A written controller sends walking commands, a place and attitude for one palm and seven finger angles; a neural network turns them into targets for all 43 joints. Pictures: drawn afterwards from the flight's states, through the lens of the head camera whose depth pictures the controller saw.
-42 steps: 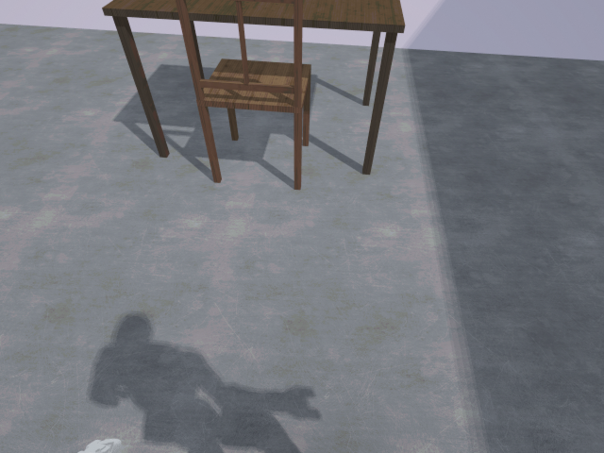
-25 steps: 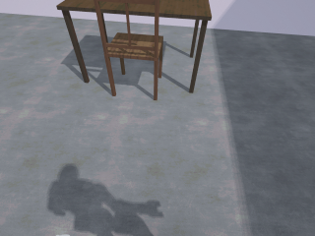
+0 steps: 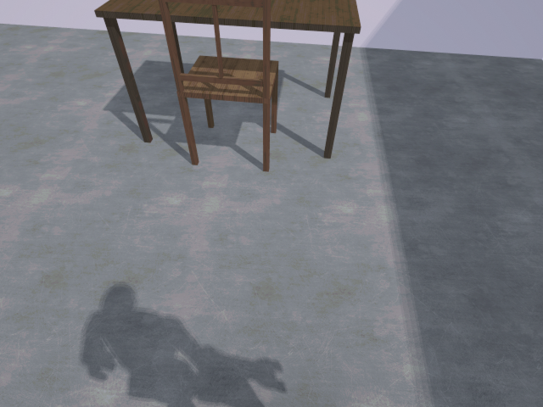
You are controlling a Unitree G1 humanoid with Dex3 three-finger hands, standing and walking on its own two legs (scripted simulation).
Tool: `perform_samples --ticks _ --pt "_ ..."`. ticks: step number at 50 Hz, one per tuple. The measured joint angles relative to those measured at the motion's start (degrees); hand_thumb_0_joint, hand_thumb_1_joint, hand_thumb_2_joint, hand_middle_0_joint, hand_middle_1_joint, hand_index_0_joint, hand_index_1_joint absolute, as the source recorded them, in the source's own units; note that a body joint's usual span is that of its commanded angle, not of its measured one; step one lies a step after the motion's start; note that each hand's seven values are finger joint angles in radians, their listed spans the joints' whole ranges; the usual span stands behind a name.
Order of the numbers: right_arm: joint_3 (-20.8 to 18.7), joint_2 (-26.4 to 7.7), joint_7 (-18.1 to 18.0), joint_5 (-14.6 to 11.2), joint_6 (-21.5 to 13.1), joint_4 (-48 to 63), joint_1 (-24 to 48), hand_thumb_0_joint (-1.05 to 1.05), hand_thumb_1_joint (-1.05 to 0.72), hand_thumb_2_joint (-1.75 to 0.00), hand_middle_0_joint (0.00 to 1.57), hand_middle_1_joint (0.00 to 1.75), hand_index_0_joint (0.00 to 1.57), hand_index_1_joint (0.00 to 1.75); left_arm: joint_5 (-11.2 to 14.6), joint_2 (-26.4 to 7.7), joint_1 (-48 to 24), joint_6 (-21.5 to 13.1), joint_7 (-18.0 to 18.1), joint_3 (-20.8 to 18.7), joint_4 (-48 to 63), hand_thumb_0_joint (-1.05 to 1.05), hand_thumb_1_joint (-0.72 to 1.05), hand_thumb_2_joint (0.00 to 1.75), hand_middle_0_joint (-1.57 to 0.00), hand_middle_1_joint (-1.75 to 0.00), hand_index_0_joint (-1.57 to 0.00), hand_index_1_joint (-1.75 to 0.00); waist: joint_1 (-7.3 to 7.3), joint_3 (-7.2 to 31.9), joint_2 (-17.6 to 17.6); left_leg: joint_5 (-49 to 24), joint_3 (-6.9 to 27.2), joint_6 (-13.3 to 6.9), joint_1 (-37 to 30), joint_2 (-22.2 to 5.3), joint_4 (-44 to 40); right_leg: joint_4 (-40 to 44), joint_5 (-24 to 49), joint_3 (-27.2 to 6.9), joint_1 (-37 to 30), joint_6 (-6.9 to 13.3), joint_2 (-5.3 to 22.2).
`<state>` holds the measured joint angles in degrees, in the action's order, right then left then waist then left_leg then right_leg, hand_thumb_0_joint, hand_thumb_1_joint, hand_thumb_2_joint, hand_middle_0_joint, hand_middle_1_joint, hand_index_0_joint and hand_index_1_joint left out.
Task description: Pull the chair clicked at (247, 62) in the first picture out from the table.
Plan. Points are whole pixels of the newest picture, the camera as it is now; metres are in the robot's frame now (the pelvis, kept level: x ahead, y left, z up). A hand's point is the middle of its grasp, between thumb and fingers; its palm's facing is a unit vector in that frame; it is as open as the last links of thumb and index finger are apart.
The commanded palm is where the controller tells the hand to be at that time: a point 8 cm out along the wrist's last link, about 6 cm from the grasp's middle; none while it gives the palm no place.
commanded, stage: look at it before walking up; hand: left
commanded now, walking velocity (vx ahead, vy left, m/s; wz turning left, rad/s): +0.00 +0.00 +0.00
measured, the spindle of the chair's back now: (218, 43) +1.47 +0.31 -0.08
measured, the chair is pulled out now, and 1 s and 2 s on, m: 0.00 0.00 0.00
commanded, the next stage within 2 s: walk to a spot facing it in 0.60 s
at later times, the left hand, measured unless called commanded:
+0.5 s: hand out of the picture +0.07 +0.24 -0.16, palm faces -0.03 -0.94 -0.33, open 7.3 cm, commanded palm none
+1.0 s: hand out of the picture +0.03 +0.22 -0.19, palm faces +0.09 -0.98 -0.19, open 7.3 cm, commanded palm none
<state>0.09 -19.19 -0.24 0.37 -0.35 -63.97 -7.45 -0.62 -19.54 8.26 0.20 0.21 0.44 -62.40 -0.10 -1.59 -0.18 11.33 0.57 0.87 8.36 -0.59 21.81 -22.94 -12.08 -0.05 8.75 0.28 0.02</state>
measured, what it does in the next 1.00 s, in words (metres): shifts its weight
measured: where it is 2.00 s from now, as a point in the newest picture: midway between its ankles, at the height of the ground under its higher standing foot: (259, 354)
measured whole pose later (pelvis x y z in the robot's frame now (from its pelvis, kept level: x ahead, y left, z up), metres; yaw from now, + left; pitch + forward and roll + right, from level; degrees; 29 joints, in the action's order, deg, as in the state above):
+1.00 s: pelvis +0.05 +0.02 -0.01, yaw +5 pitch -1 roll -1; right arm -0.3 -12.4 0.7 0.9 0.1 -63.5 -17.6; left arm -1.3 -13.4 18.8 -0.4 0.0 -0.6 -61.9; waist 0.0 0.9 -1.6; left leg 19.3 -3.0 -1.4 13.9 -1.5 33.1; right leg -28.8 -20.5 4.2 7.2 -0.9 2.2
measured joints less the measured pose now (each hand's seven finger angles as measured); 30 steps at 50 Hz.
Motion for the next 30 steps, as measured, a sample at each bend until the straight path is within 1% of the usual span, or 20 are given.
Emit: perform_samples --ticks 30 --pt "0.1 0.2 0.1 -0.1 -0.1 0.0 0.7 0.00 -0.90 -0.90 0.21 0.30 0.20 0.30 -0.1 0.2 0.0 -0.1 0.0 0.1 -0.1 0.00 0.91 0.90 -0.20 -0.29 -0.20 -0.30 -0.16 -0.3 -0.2 -0.4 0.0 0.1 -0.2 -0.2 -1.0 1.2 0.5 0.0 -0.3 0.1 -0.2"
